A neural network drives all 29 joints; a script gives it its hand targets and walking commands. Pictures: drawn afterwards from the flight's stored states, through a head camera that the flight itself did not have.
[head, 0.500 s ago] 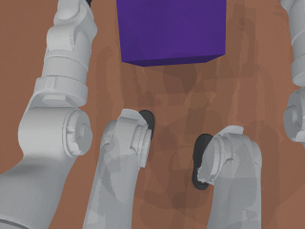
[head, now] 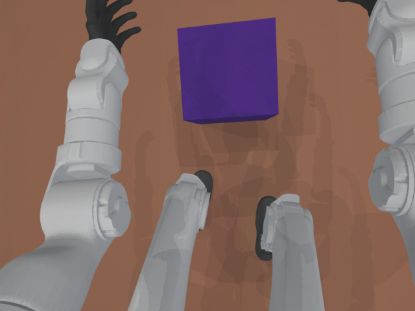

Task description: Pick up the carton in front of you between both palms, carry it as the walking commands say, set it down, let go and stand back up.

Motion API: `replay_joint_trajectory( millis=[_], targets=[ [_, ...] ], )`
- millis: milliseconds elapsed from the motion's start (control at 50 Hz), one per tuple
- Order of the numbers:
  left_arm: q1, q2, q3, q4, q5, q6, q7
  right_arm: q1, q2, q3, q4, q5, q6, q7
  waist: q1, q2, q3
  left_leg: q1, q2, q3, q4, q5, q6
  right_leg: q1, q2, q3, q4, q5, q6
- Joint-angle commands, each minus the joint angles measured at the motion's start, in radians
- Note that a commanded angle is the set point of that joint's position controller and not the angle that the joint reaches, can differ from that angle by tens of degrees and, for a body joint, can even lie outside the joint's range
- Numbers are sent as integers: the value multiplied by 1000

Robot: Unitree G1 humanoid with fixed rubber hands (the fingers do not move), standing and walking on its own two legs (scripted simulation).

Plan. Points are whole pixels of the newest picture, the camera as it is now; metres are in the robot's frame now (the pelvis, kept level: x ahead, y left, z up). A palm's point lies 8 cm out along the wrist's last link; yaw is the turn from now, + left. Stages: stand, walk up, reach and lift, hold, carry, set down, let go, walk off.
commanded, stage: set down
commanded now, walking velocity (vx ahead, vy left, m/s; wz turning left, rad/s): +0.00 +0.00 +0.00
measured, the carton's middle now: (229, 82) +0.52 +0.07 -0.41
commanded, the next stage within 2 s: let go in 0.26 s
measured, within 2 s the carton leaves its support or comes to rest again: neither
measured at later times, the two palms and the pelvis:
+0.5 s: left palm (49, 34) +0.47 +0.24 +0.02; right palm out of the picture +0.54 -0.16 +0.03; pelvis +0.03 +0.01 +0.13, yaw -2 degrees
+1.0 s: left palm out of the picture +0.30 +0.25 +0.14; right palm out of the picture +0.37 -0.19 +0.13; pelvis +0.09 +0.02 +0.22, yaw -1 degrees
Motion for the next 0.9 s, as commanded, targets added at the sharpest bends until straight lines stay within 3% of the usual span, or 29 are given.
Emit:
replay_joint_trajectory(
  millis=[0, 220, 280, 360, 460, 520, 600, 740, 880],
  targets=[
    [-191, 114, 7, -129, 9, -14, -6, -296, -107, -35, -115, -15, -18, 10, 43, -143, -1168, 751, -50, 104, -136, 443, -27, 608, 35, -50, -230, 381, 15],
    [-134, 72, 40, -117, 68, -29, -27, -241, -88, -87, -48, -62, -46, 55, 54, -115, -1050, 926, -39, 88, -375, 459, -32, 703, 28, -34, -472, 385, 21],
    [-97, 51, 46, -110, 96, -39, -43, -191, -63, -118, -35, -96, -56, 58, 39, -108, -1030, 964, -36, 84, -428, 459, -31, 746, 25, -31, -530, 402, 25],
    [31, 45, 42, -133, 144, -59, -85, -45, -8, -170, -89, -149, -69, 33, 19, -97, -1102, 1065, -38, 86, -486, 539, -22, 857, 31, -30, -602, 509, 33],
    [270, 72, -10, -216, 195, -89, -163, 230, 126, -200, -277, -179, -85, -47, -2, -78, -1137, 1184, -40, 80, -563, 610, -3, 1036, 30, -19, -693, 650, 43],
    [376, 109, -50, -259, 200, -102, -204, 358, 174, -182, -403, -164, -98, -89, 1, -53, -1064, 1275, -38, 67, -617, 595, 9, 1074, 27, -17, -759, 607, 49],
    [528, 109, -113, -273, 172, -125, -233, 520, 195, -152, -497, -141, -126, -101, -7, -20, -917, 1444, -22, 34, -692, 562, 16, 1049, 20, -27, -851, 465, 46],
    [814, 81, -208, -259, 109, -180, -240, 842, 203, -119, -475, -121, -192, -67, -43, 18, -693, 1650, 5, -26, -799, 574, 5, 1053, 8, -35, -952, 358, 28],
    [1080, 82, -279, -325, 75, -227, -217, 1132, 185, -90, -466, -95, -253, -40, -61, 77, -562, 1838, 15, -56, -872, 680, -10, 1163, 8, -29, -1040, 368, 10]
  ],
)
